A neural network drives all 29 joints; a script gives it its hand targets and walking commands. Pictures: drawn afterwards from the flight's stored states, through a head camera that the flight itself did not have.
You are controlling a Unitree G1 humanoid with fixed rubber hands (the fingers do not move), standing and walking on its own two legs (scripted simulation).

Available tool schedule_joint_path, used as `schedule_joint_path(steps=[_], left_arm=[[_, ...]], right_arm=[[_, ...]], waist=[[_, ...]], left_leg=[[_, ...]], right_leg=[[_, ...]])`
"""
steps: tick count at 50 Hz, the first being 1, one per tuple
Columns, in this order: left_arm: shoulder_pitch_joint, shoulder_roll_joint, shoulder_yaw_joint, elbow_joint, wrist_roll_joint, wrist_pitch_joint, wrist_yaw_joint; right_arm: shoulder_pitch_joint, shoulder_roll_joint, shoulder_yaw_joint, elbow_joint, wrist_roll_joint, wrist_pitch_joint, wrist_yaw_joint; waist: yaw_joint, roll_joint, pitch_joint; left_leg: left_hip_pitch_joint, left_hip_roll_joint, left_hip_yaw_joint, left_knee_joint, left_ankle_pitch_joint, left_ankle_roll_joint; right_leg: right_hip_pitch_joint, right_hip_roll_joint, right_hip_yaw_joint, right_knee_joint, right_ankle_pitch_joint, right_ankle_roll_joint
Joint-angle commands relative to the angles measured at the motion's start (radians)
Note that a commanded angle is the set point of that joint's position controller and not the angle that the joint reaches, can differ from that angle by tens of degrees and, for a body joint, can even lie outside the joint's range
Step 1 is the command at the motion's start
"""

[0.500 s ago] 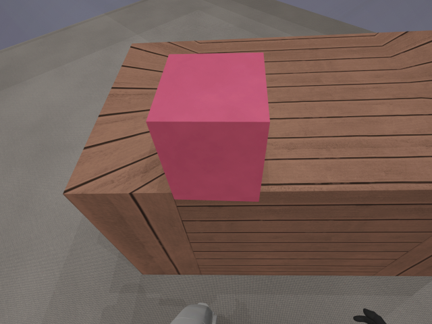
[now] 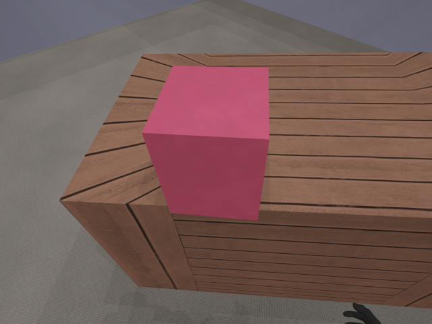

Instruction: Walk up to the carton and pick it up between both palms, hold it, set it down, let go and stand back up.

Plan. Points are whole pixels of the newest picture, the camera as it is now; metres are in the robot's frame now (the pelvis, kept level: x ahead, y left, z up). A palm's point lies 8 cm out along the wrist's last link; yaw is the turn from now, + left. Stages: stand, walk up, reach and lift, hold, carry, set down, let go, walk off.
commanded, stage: walk up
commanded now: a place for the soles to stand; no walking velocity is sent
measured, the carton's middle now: (216, 145) +0.45 +0.03 +0.08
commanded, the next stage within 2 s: none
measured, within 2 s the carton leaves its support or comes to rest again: neither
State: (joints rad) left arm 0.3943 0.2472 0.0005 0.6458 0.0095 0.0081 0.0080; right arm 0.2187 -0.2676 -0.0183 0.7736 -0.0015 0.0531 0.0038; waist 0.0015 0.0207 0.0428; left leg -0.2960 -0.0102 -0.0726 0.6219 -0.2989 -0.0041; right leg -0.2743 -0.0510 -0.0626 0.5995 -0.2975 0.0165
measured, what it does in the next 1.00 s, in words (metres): stands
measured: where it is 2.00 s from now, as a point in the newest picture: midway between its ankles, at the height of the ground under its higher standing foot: outside the picture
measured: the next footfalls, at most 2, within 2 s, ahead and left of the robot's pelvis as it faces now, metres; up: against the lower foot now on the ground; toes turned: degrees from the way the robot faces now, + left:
left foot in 1.14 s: +0.09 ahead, +0.23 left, +0.00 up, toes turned +0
right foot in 1.56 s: +0.07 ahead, -0.03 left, +0.00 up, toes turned -9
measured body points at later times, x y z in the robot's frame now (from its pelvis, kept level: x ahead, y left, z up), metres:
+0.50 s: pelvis +0.02 +0.02 +0.01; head +0.03 +0.03 +0.46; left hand +0.11 +0.28 -0.11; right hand +0.11 -0.24 -0.11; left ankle +0.03 +0.13 -0.73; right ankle +0.02 -0.13 -0.73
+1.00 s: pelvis +0.01 +0.04 +0.01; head +0.03 +0.03 +0.45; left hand +0.06 +0.31 -0.11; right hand +0.12 -0.24 -0.11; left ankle +0.02 +0.15 -0.70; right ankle +0.02 -0.13 -0.73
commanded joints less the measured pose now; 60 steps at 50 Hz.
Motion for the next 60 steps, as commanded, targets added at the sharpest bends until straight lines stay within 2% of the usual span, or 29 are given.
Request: schedule_joint_path(steps=[1, 4, 7, 9, 14, 21, 30, 39, 42, 43, 44, 45, 46, 47, 49, 50, 53, 54, 55, 56, 57, 58, 59, 60], left_arm=[[0.018, 0.193, 0.064, -0.079, -0.009, -0.024, 0.004], [0.011, 0.189, 0.066, -0.086, -0.01, -0.029, -0.001], [0.008, 0.184, 0.063, -0.094, -0.008, -0.032, -0.001], [0.005, 0.182, 0.06, -0.095, -0.009, -0.03, 0.001], [-0.005, 0.179, 0.057, -0.089, -0.009, -0.019, 0.007], [-0.007, 0.184, 0.052, -0.073, -0.005, -0.02, 0.009], [-0.009, 0.193, 0.051, -0.063, -0.005, -0.029, 0.007], [0.0, 0.198, 0.054, -0.06, -0.005, -0.03, 0.004], [0.005, 0.192, 0.054, -0.06, -0.004, -0.031, 0.004], [0.15, 0.225, 0.089, -0.026, 0.031, -0.035, 0.032], [0.194, 0.28, 0.109, -0.007, 0.04, -0.033, 0.049], [0.18, 0.312, 0.122, -0.007, 0.049, -0.03, 0.062], [0.164, 0.312, 0.126, -0.012, 0.059, -0.03, 0.07], [0.157, 0.295, 0.123, -0.012, 0.063, -0.033, 0.074], [0.137, 0.267, 0.117, -0.009, 0.064, -0.041, 0.076], [0.117, 0.264, 0.116, -0.009, 0.065, -0.043, 0.075], [0.023, 0.264, 0.116, -0.041, 0.053, -0.034, 0.052], [-0.002, 0.261, 0.114, -0.049, 0.046, -0.028, 0.042], [-0.013, 0.245, 0.107, -0.053, 0.036, -0.023, 0.033], [0.012, 0.2, 0.091, -0.054, 0.03, -0.018, 0.023], [0.054, 0.135, 0.067, -0.065, 0.022, -0.017, 0.019], [0.073, 0.076, 0.044, -0.101, 0.014, -0.012, 0.019], [0.086, 0.114, 0.069, -0.09, 0.011, 0.007, 0.035], [0.081, 0.146, 0.08, -0.079, 0.013, 0.019, 0.038]], right_arm=[[0.0, -0.115, -0.035, -0.066, -0.012, -0.049, 0.011], [0.014, -0.12, -0.03, -0.052, -0.006, -0.057, 0.014], [0.013, -0.136, -0.029, -0.056, -0.01, -0.061, 0.01], [0.012, -0.144, -0.029, -0.06, -0.006, -0.059, 0.01], [0.024, -0.153, -0.029, -0.073, 0.0, -0.052, 0.011], [0.022, -0.159, -0.032, -0.09, 0.001, -0.047, 0.014], [0.005, -0.148, -0.031, -0.108, -0.001, -0.044, 0.016], [-0.008, -0.147, -0.033, -0.108, -0.002, -0.043, 0.017], [-0.005, -0.148, -0.033, -0.105, -0.002, -0.044, 0.017], [-0.048, -0.189, -0.045, -0.143, -0.047, -0.025, 0.04], [-0.066, -0.153, -0.042, -0.163, -0.061, -0.013, 0.051], [-0.058, -0.127, -0.041, -0.172, -0.073, -0.003, 0.058], [-0.051, -0.121, -0.047, -0.18, -0.08, 0.006, 0.06], [-0.054, -0.123, -0.051, -0.188, -0.082, 0.01, 0.06], [-0.066, -0.116, -0.055, -0.205, -0.076, 0.009, 0.061], [-0.058, -0.108, -0.056, -0.208, -0.071, 0.009, 0.064], [0.014, -0.077, -0.05, -0.186, -0.037, -0.005, 0.068], [0.053, -0.08, -0.053, -0.167, -0.029, -0.014, 0.065], [0.115, -0.09, -0.059, -0.14, -0.026, -0.023, 0.058], [0.169, -0.123, -0.072, -0.115, -0.029, -0.03, 0.046], [0.193, -0.189, -0.086, -0.118, -0.036, -0.038, 0.035], [0.181, -0.269, -0.094, -0.14, -0.038, -0.045, 0.023], [0.124, -0.312, -0.104, -0.142, -0.027, -0.037, 0.01], [0.059, -0.279, -0.095, -0.15, -0.016, -0.036, 0.001]], waist=[[-0.007, -0.113, 0.041], [-0.007, -0.114, -0.034], [-0.001, -0.06, -0.08], [0.004, -0.017, -0.086], [0.005, 0.013, -0.059], [0.002, 0.021, -0.036], [-0.009, -0.018, -0.055], [-0.007, -0.032, -0.035], [-0.005, -0.02, -0.039], [0.025, 0.008, -0.035], [0.047, -0.062, 0.001], [0.049, -0.132, 0.041], [0.05, -0.135, 0.065], [0.048, -0.125, 0.081], [0.037, -0.116, 0.072], [0.027, -0.125, 0.057], [0.0, -0.22, -0.007], [-0.017, -0.235, -0.028], [-0.044, -0.2, -0.057], [-0.062, -0.101, -0.083], [-0.071, 0.05, -0.101], [-0.064, 0.221, -0.079], [-0.059, 0.192, -0.031], [-0.044, 0.152, 0.054]], left_leg=[[0.067, 0.061, -0.072, -0.112, 0.097, 0.031], [0.046, 0.059, -0.064, -0.126, 0.108, 0.028], [0.063, 0.075, -0.068, -0.137, 0.207, 0.031], [0.049, 0.078, -0.067, -0.142, 0.224, 0.035], [-0.001, 0.09, -0.081, -0.172, 0.204, 0.051], [-0.009, 0.091, -0.085, -0.192, 0.175, 0.055], [0.05, 0.078, -0.06, -0.16, 0.207, 0.052], [0.054, 0.071, -0.056, -0.16, 0.157, 0.047], [0.047, 0.072, -0.058, -0.166, 0.145, 0.047], [-0.061, 0.041, 0.007, -0.032, 0.057, 0.05], [-0.187, 0.019, 0.044, 0.068, -0.033, 0.025], [-0.248, 0.046, 0.062, 0.185, -0.154, 0.012], [-0.286, 0.078, 0.039, 0.28, -0.213, 0.008], [-0.301, 0.105, 0.018, 0.327, -0.214, 0.005], [-0.276, 0.131, 0.005, 0.32, -0.168, -0.001], [-0.245, 0.125, 0.02, 0.296, -0.145, -0.005], [-0.035, 0.074, 0.112, 0.125, -0.116, -0.018], [0.058, 0.05, 0.15, 0.047, -0.053, -0.017], [0.175, 0.017, 0.197, -0.033, 0.048, -0.013], [0.266, 0.004, 0.187, -0.074, 0.095, -0.009], [0.292, 0.099, 0.057, -0.155, 0.088, 0.016], [0.208, 0.324, -0.256, -0.303, -0.053, 0.089], [0.02, 0.411, -0.359, -0.386, -0.32, 0.205], [-0.062, 0.416, -0.343, -0.409, -0.37, 0.237]], right_leg=[[-0.122, -0.122, 0.176, -0.272, -0.125, -0.068], [0.004, -0.113, 0.159, -0.239, -0.065, -0.07], [0.059, -0.106, 0.124, -0.181, 0.095, -0.071], [0.073, -0.094, 0.108, -0.159, 0.115, -0.069], [0.091, -0.073, 0.08, -0.126, 0.105, -0.055], [0.082, -0.065, 0.07, -0.12, 0.098, -0.045], [0.051, -0.081, 0.083, -0.143, 0.125, -0.048], [0.021, -0.083, 0.097, -0.171, 0.069, -0.051], [0.027, -0.08, 0.096, -0.17, 0.055, -0.05], [0.119, -0.149, 0.213, -0.205, -0.068, -0.102], [0.166, -0.252, 0.351, -0.274, -0.125, -0.163], [0.155, -0.363, 0.448, -0.315, -0.116, -0.238], [0.139, -0.413, 0.494, -0.332, -0.057, -0.287], [0.124, -0.417, 0.486, -0.329, 0.025, -0.304], [0.109, -0.346, 0.386, -0.299, 0.122, -0.271], [0.104, -0.302, 0.327, -0.281, 0.149, -0.248], [-0.005, -0.172, 0.162, -0.218, 0.077, -0.19], [-0.06, -0.136, 0.12, -0.17, 0.037, -0.165], [-0.128, -0.108, 0.093, -0.089, -0.01, -0.138], [-0.184, -0.064, 0.07, 0.031, -0.047, -0.102], [-0.231, -0.002, 0.039, 0.163, -0.152, -0.053], [-0.303, 0.067, 0.063, 0.301, -0.367, -0.01], [-0.248, 0.042, 0.127, 0.409, -0.398, -0.014], [-0.234, 0.018, 0.145, 0.477, -0.338, -0.008]])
